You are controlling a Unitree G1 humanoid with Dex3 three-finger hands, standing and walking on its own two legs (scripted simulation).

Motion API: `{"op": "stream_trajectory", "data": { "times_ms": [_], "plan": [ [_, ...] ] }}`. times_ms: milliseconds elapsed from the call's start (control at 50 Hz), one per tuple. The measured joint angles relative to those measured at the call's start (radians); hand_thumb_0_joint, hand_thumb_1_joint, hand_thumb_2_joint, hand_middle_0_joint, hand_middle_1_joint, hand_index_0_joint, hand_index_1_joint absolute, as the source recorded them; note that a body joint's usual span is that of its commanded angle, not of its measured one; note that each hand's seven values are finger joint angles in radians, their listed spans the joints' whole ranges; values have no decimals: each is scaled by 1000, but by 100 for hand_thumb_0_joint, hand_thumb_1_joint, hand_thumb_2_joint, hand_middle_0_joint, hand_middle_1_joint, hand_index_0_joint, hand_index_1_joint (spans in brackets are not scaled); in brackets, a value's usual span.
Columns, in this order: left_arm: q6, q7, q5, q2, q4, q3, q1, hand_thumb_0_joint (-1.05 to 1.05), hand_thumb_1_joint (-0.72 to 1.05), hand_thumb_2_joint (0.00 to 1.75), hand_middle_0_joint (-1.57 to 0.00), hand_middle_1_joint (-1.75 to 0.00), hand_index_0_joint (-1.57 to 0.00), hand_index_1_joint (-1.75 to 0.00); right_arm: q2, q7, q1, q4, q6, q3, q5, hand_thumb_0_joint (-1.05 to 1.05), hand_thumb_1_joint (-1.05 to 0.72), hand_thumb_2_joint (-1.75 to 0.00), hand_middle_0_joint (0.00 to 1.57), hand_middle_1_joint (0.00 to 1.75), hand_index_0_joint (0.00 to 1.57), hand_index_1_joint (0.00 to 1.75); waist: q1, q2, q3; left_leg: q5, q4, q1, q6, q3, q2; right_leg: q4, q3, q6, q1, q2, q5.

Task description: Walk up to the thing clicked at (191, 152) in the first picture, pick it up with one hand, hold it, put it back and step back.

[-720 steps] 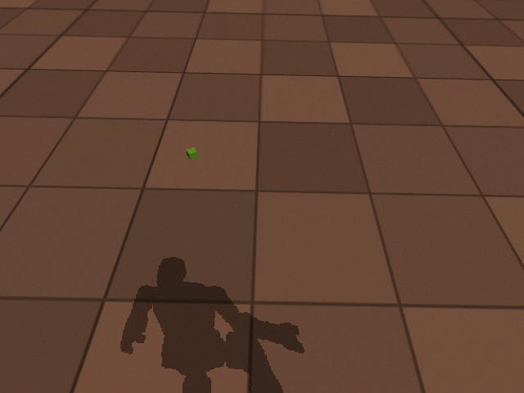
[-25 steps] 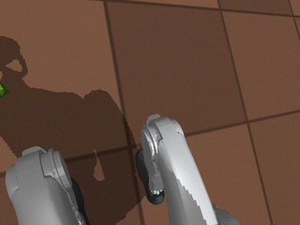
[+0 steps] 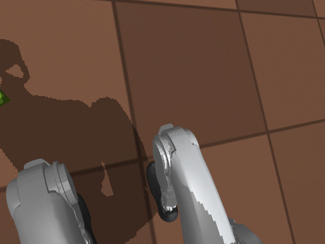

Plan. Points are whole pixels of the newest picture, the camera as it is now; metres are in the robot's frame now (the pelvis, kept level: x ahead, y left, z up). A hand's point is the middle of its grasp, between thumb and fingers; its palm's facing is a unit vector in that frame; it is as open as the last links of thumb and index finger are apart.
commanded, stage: rise first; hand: left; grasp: from above
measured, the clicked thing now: out of the picture +0.51 +0.32 -0.29
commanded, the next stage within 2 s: approach in 1.40 s
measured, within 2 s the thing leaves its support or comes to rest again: neither
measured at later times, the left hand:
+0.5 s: hand out of the picture +0.47 +0.34 -0.17, palm faces -0.29 -0.30 -0.91, open 11.7 cm
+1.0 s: hand out of the picture +0.47 +0.34 -0.18, palm faces -0.30 -0.30 -0.91, open 11.5 cm
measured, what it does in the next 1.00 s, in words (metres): stands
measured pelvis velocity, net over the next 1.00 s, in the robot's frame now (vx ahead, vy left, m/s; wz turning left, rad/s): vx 0.00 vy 0.00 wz -0.01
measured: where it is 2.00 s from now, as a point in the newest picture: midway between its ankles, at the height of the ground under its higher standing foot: (127, 218)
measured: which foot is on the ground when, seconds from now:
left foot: down 0.00-1.00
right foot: down 0.00-1.00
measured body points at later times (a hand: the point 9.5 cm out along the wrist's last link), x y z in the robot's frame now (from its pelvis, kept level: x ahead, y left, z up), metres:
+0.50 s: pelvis +0.00 +0.00 +0.00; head +0.25 +0.08 +0.36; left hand +0.48 +0.35 -0.12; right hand +0.02 -0.26 -0.08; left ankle +0.07 +0.14 -0.28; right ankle +0.11 -0.13 -0.28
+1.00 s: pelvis +0.00 +0.00 +0.00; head +0.26 +0.08 +0.36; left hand +0.48 +0.35 -0.12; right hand +0.02 -0.26 -0.08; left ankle +0.07 +0.14 -0.28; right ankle +0.11 -0.13 -0.28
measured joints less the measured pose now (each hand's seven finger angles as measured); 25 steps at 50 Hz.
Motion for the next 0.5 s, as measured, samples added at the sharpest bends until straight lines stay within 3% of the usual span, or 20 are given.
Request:
{"op": "stream_trajectory", "data": {
  "times_ms": [220,500],
  "plan": [
    [-23,10,5,5,-3,-4,-3,0,-16,66,-44,-71,-45,-71,-2,-1,1,0,2,4,-4,0,-92,-90,20,30,20,30,2,-11,12,1,1,4,0,-4,1,-2,-3,1,5,2,3],
    [7,6,-3,2,3,-3,-6,0,-15,65,-46,-68,-46,-69,-1,5,1,-3,2,0,-1,0,-92,-90,20,30,20,30,-4,-2,-2,-1,-4,2,3,1,-1,-6,0,2,5,0,-1]
  ]
}}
